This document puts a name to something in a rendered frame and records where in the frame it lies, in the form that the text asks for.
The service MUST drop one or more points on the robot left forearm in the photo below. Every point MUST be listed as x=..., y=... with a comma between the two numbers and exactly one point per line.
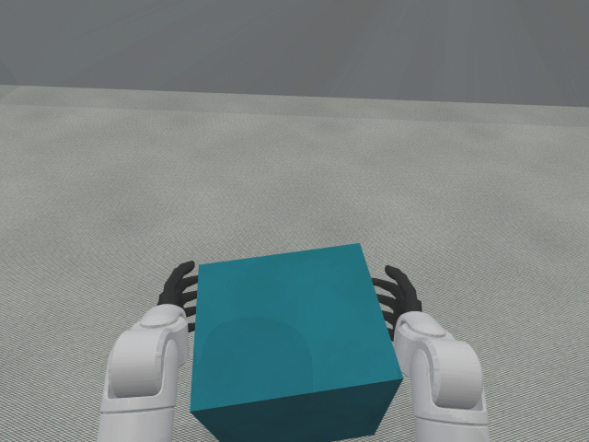
x=141, y=380

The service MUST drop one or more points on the robot right hand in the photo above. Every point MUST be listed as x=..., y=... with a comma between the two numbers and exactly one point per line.
x=404, y=292

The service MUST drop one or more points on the robot right forearm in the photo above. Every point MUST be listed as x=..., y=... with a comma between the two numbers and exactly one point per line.
x=447, y=389

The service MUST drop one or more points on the carton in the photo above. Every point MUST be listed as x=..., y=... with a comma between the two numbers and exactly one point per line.
x=291, y=347

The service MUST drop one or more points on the robot left hand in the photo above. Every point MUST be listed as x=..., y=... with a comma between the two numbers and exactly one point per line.
x=174, y=287

